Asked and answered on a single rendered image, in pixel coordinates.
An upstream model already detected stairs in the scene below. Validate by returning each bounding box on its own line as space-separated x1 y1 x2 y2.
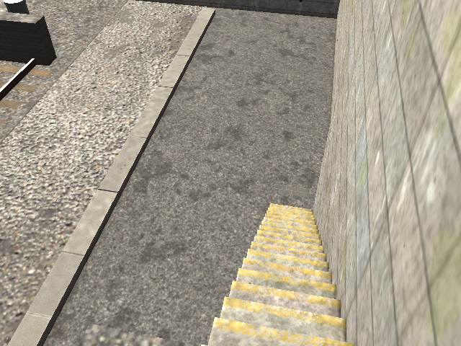
201 203 354 346

